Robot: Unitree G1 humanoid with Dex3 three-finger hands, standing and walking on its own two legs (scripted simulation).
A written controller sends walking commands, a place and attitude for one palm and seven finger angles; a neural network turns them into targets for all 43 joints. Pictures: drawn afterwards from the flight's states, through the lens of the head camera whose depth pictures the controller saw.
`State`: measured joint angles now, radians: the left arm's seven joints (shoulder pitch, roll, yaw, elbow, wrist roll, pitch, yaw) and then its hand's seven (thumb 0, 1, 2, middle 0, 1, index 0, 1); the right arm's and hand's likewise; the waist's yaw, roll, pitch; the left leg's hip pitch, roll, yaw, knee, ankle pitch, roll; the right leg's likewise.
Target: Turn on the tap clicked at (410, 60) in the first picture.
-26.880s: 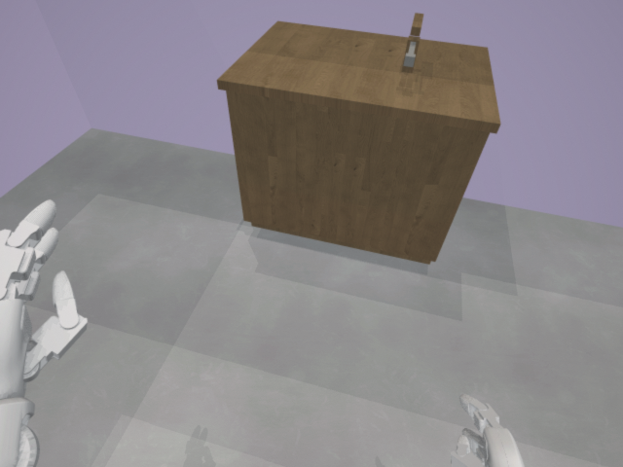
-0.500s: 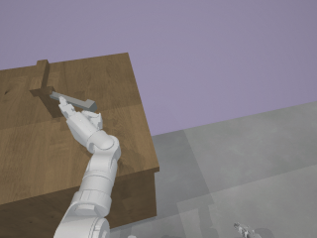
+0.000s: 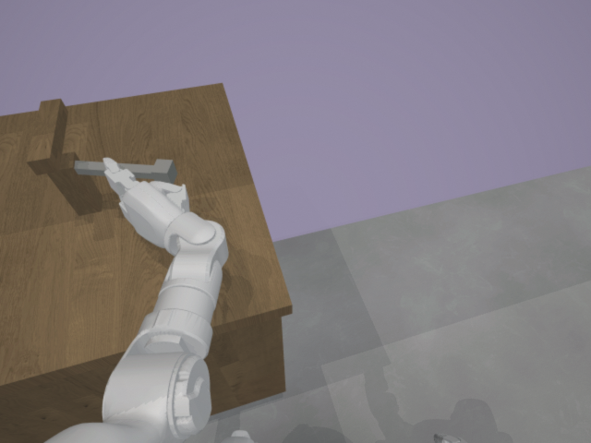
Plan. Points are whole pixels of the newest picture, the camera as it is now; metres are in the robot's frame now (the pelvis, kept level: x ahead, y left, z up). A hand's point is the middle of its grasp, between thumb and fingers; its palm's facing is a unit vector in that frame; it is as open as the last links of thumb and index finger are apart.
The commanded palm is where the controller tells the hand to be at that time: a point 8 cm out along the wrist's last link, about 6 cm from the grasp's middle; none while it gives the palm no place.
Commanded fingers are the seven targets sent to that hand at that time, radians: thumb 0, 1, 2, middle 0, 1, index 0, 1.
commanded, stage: push the lever round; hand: left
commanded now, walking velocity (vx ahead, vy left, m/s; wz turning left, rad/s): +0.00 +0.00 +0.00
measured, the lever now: (164, 172) +0.48 +0.19 +0.10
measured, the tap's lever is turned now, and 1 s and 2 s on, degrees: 69 75 75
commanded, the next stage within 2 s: lift the hand up off the lever in 0.08 s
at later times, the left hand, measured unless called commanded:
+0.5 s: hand (181, 180) +0.46 +0.16 +0.10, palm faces +0.79 -0.61 -0.10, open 7.8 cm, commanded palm +0.40 +0.17 +0.11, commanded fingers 0.00 0.90 0.90 -0.15 -0.15 -0.15 -0.15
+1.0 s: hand (180, 177) +0.45 +0.16 +0.12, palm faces +0.78 -0.62 -0.11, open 7.8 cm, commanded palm +0.39 +0.17 +0.13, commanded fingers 0.00 0.90 0.90 -0.15 -0.15 -0.15 -0.15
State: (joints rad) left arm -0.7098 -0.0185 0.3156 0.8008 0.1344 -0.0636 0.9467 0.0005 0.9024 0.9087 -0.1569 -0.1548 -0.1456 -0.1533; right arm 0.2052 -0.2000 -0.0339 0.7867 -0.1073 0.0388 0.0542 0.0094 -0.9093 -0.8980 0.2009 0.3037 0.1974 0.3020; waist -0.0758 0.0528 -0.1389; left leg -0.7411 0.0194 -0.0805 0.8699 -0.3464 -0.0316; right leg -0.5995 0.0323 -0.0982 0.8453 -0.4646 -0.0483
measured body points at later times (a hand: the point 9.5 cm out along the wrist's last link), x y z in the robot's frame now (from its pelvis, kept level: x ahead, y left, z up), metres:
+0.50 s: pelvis +0.01 +0.00 +0.00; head +0.06 +0.00 +0.45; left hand +0.42 +0.19 +0.10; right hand +0.08 -0.25 -0.13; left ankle +0.04 +0.14 -0.69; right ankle -0.03 -0.09 -0.69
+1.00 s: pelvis +0.02 -0.01 +0.01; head +0.05 -0.02 +0.46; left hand +0.40 +0.18 +0.13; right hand +0.15 -0.25 -0.11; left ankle +0.04 +0.14 -0.69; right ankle -0.03 -0.09 -0.69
